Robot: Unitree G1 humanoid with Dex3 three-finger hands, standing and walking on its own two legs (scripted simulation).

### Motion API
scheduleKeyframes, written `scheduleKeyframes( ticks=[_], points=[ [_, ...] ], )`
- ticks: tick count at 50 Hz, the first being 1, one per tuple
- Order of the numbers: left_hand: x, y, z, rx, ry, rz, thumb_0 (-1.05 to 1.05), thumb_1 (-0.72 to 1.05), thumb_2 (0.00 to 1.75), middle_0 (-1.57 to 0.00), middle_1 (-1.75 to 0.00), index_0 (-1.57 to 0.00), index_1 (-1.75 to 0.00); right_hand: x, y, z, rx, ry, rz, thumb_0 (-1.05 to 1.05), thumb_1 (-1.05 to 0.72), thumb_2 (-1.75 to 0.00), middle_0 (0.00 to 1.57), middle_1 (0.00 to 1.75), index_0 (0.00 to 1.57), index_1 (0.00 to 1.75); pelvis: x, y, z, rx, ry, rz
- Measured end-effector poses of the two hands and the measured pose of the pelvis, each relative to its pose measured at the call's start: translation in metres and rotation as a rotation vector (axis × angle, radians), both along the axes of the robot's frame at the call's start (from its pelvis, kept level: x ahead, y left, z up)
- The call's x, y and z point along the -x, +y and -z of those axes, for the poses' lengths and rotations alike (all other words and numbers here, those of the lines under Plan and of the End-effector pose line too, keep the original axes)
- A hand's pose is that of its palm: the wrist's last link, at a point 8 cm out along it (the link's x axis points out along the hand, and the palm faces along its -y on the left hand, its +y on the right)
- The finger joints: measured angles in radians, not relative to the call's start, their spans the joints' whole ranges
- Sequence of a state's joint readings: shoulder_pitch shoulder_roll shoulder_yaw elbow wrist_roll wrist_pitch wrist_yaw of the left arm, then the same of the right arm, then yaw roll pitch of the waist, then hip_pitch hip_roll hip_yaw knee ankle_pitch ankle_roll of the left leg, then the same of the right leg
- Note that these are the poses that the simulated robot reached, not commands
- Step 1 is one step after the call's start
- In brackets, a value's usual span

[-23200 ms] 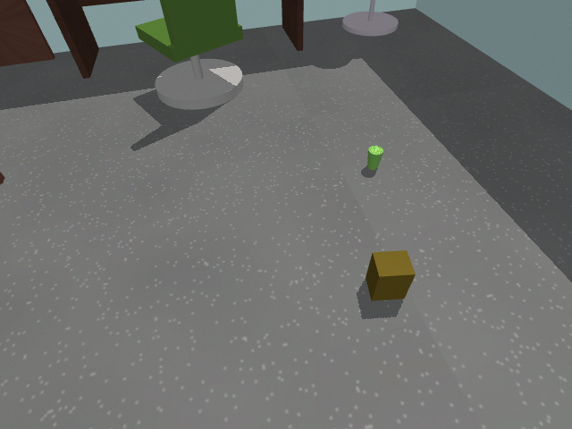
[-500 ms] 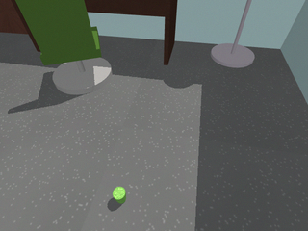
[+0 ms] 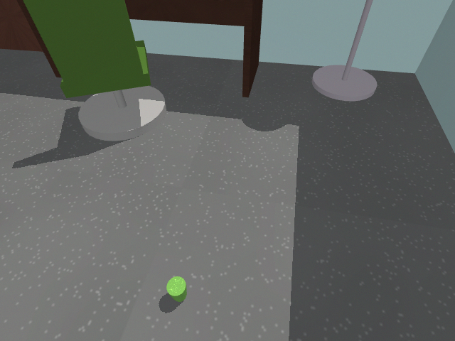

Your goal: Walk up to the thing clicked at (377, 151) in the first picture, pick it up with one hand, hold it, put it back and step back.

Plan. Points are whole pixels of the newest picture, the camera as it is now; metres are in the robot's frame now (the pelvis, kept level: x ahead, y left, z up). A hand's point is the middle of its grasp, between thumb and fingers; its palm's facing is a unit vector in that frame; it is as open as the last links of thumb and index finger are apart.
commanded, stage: stand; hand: left
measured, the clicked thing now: (178, 290) +0.46 +0.25 -0.73
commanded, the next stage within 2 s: walk up in 0.38 s
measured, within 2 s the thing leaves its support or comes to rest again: neither
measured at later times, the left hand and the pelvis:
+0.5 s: hand out of the picture +0.07 +0.26 -0.16, palm faces -0.02 -0.94 -0.35, open 7.3 cm; pelvis +0.00 +0.00 +0.00, yaw +0 degrees
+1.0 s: hand out of the picture +0.11 +0.26 -0.16, palm faces -0.01 -0.93 -0.37, open 7.3 cm; pelvis +0.03 +0.00 -0.01, yaw +0 degrees
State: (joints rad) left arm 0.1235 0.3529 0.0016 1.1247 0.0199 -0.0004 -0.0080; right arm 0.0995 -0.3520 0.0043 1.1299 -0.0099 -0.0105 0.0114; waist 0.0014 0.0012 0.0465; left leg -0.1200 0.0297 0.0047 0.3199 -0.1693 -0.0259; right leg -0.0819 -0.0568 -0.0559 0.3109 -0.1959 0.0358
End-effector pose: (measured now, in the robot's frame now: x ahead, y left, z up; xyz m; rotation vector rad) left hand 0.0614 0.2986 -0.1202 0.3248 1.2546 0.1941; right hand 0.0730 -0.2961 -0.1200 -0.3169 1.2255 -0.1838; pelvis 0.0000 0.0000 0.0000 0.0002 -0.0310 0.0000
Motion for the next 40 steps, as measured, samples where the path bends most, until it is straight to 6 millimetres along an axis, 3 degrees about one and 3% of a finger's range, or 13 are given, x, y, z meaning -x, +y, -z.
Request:
scheduleKeyframes(
  ticks=[20,27,40],
  points=[
    [0.002,-0.001,0.0,-0.001,0.001,0.0,0.0,0.91,0.9,-0.21,-0.3,-0.21,-0.3,0.005,-0.001,0.001,-0.003,0.01,0.005,0.0,-0.9,-0.9,0.2,0.3,0.21,0.3,0.001,-0.002,0.0,0.002,-0.001,0.0],
    [-0.001,0.003,0.001,-0.003,-0.013,-0.014,0.0,0.91,0.9,-0.21,-0.3,-0.21,-0.3,0.005,-0.002,0.002,-0.003,0.018,0.01,0.0,-0.9,-0.9,0.2,0.3,0.21,0.3,-0.008,0.0,0.002,0.001,-0.002,0.002],
    [-0.025,0.007,0.001,-0.019,-0.022,-0.012,0.0,0.91,0.9,-0.21,-0.3,-0.21,-0.3,-0.02,0.003,0.005,-0.011,-0.005,0.016,0.0,-0.9,-0.9,0.2,0.3,0.21,0.3,-0.026,0.002,0.005,-0.003,-0.001,0.003]
  ],
)
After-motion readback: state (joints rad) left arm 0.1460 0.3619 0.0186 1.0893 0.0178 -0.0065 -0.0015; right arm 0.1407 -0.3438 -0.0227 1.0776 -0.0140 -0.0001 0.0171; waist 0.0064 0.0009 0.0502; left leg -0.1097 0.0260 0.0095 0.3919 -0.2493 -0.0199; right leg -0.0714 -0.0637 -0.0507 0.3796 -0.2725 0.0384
